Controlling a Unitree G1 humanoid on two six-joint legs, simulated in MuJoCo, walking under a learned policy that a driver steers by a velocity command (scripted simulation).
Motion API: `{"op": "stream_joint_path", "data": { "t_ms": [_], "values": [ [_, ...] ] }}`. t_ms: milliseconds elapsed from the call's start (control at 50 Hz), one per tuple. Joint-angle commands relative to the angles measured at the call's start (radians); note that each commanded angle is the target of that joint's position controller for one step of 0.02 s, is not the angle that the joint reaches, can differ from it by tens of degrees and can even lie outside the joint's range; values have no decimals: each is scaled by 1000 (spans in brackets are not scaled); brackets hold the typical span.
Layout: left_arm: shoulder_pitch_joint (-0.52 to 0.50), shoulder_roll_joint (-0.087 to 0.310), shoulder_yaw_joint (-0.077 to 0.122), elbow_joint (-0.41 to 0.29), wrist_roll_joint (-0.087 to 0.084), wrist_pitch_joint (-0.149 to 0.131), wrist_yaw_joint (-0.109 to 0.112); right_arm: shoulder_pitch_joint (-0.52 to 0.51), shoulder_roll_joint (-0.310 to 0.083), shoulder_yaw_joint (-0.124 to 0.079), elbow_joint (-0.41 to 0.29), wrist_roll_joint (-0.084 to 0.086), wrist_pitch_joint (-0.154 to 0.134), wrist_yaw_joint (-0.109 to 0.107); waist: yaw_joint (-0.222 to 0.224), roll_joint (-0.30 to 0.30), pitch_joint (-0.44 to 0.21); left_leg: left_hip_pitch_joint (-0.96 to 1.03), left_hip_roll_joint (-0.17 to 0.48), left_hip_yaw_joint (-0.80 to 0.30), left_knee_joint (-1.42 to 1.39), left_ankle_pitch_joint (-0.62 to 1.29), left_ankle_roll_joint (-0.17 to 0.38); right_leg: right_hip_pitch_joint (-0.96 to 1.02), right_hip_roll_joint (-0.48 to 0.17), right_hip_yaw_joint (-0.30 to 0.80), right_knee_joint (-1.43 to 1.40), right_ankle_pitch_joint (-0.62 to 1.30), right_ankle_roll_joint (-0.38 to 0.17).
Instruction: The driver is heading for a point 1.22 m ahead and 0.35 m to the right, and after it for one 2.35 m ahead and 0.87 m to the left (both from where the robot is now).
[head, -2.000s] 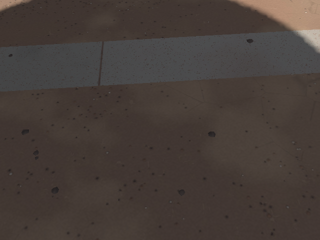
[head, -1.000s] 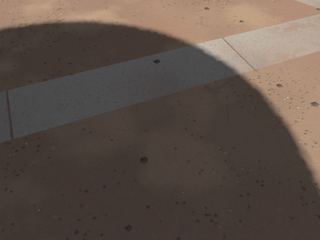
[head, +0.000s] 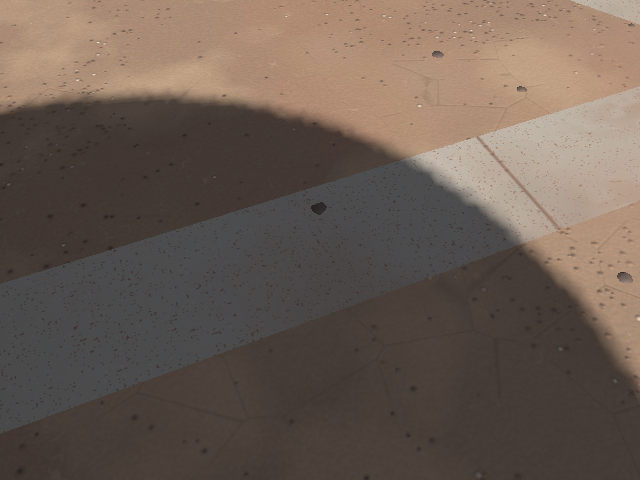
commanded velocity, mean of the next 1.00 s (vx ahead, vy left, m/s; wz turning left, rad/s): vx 0.50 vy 0.00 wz -0.26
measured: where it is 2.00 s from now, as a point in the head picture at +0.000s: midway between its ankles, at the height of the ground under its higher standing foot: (465, 274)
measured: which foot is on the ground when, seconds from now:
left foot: up 0.00-0.12, down 0.14-0.72, up 0.74-1.00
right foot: down 0.00-0.16, up 0.18-0.68, down 0.70-1.00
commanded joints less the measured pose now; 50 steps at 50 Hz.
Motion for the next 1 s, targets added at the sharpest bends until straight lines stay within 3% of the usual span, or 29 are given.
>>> {"op": "stream_joint_path", "data": {
  "t_ms": [20, 60, 100, 120, 140, 160, 180, 200, 220, 240, 280, 340, 400, 480, 580, 640, 680, 700, 720, 740, 760, 780, 800, 820, 840, 880, 920, 1000],
  "values": [
    [77, 137, 21, -7, 8, -5, 11, -134, -50, -3, -91, 2, -17, -3, 15, -94, 65, -20, -41, 39, -80, 8, 18, 12, -294, 125, -21, 476, -99],
    [78, 146, 24, 4, 14, 0, 19, -145, -62, -6, -103, 1, -24, -5, 4, -97, 68, -10, -55, 37, -119, -52, 43, 77, -322, 128, 21, 564, -99],
    [42, 161, 28, 5, 18, 1, 25, -70, -76, -15, -84, 1, -33, -12, -44, -107, 33, 119, -100, 54, -164, -135, 79, 91, -325, 104, 126, 793, -79],
    [28, 169, 30, 5, 19, 3, 25, 36, -93, -25, -50, 0, -39, -20, -89, -110, -22, 247, -134, 65, -192, -160, 100, 84, -314, 92, 249, 905, -66],
    [9, 166, 28, 2, 13, 6, 23, 211, -115, -39, 10, -9, -49, -30, -163, -82, -112, 467, -139, 63, -252, -110, 128, 9, -275, 58, 443, 866, -45],
    [8, 134, 17, -29, 3, 3, 20, 396, -193, -63, 50, -34, -56, -43, -221, -4, -236, 741, 60, -152, -257, -181, 183, -204, -225, 26, 733, 542, -28],
    [132, 39, 4, -33, -30, 4, 6, 430, -278, -87, 62, -35, -49, -39, -158, 233, -344, 986, 328, -656, -367, -224, 334, -569, -16, 1, 1099, -238, 16],
    [47, 144, 31, -29, -1, 7, 11, 341, -214, -76, 51, 3, -38, -29, -143, 47, -262, 899, 275, -669, -424, -277, 299, -663, -64, 146, 1166, -252, -4],
    [-31, 140, 35, -59, -1, 2, 7, 230, -164, -62, 34, 12, -40, -27, -103, 21, -120, 751, 247, -503, -447, -247, 269, -686, -110, 142, 1136, -154, -8],
    [-69, 119, 32, -66, -1, -1, 4, 184, -109, -49, 33, 8, -47, -22, -81, -24, -58, 640, 206, -405, -483, -147, 244, -657, -144, 134, 1085, -93, -5],
    [-54, 81, 28, -60, 22, 23, -5, 177, -56, -31, 61, 13, -60, -27, -29, 7, -19, 505, 132, -260, -526, -48, 191, -565, -180, 123, 999, -53, 14],
    [-86, 59, 28, -69, 30, 47, -18, 251, -76, -33, 103, 16, -81, -29, -15, 13, -6, 480, 108, -186, -553, 63, 198, -576, -189, 93, 938, -24, 43],
    [-206, 64, 27, -108, 20, 58, -26, 297, -93, -36, 119, 9, -85, -32, -35, 12, 32, 503, 94, -104, -595, 61, 176, -677, -200, 87, 843, 87, 59],
    [-349, 49, 16, -160, 10, 53, -33, 333, -77, -27, 131, 9, -88, -37, -65, 20, 61, 530, 73, -3, -613, 101, 138, -687, -180, 63, 634, 226, 55],
    [-467, 47, 8, -214, 16, 49, -37, 406, -83, -26, 164, 3, -85, -55, -97, 18, 81, 676, 119, 73, -572, 247, 130, -677, -156, -12, 472, 221, 13],
    [-434, 63, 19, -219, 21, 45, -35, 389, -110, -33, 167, 0, -75, -69, -64, 36, 47, 762, 142, 121, -427, 589, 116, -597, -99, -62, 428, 91, -39],
    [-280, 93, 39, -178, 23, 41, -28, 372, -137, -41, 161, -4, -60, -71, -2, 54, -46, 769, 141, 154, -172, 797, 104, -425, -25, -96, 397, 9, -87],
    [-131, 125, 58, -134, 32, 35, -24, 358, -145, -42, 148, 1, -52, -70, 64, 37, -123, 672, 127, 174, 41, 703, 83, -223, -17, -63, 326, 39, -124],
    [18, 215, 89, -110, 46, 33, -11, 344, -125, -36, 107, 6, -55, -64, 123, -61, -233, 447, 95, 186, 363, 352, 55, 24, -214, 201, 297, -47, -194],
    [-13, 288, 109, -134, 25, 50, -6, 360, -58, -30, 43, 30, -67, -39, 53, -321, -317, 22, -166, 117, 742, -507, -4, 275, -475, 792, 144, -39, -364],
    [-39, 270, 105, -131, 3, 63, -5, 245, -133, -42, 21, 12, -77, -36, 63, -114, -247, -106, -105, -62, 760, -447, 15, 237, -439, 727, 115, 9, -335],
    [-99, 231, 95, -136, 0, 62, 1, 184, -115, -37, -5, 21, -91, -31, 38, -78, -138, -125, -55, -73, 698, -354, 20, 119, -418, 589, 105, 83, -299],
    [-141, 178, 83, -135, 1, 58, 1, 190, -109, -38, 2, 21, -96, -33, -9, 4, -56, -66, -22, -69, 595, -309, 15, -21, -374, 501, 80, 215, -253],
    [-180, 143, 72, -139, -7, 52, 4, 172, -101, -40, -2, 2, -78, -35, -47, 34, -24, -1, 2, -75, 525, -291, 7, -113, -297, 411, 66, 269, -194],
    [-190, 150, 70, -144, -9, 43, 8, 223, -80, -35, -1, -13, -57, -32, -75, -30, -37, 59, 5, -72, 486, -294, -11, -166, -292, 378, 60, 342, -207],
    [-156, 157, 69, -135, -17, 24, 7, 210, -75, -35, -15, -25, -25, -29, -85, -37, -30, 74, 6, -59, 423, -303, -42, -208, -258, 344, 52, 411, -212],
    [-124, 188, 76, -135, -13, 19, 8, 138, -78, -35, -45, -24, -14, -23, -71, -45, -9, 35, 8, -39, 333, -237, -67, -226, -229, 331, 29, 380, -197],
    [-36, 193, 77, -133, -11, 27, 3, -32, -84, -33, -113, -16, -8, -18, -10, -74, 7, -49, -7, -31, 153, -82, -82, -164, -208, 352, 28, 374, -150]
  ]
}}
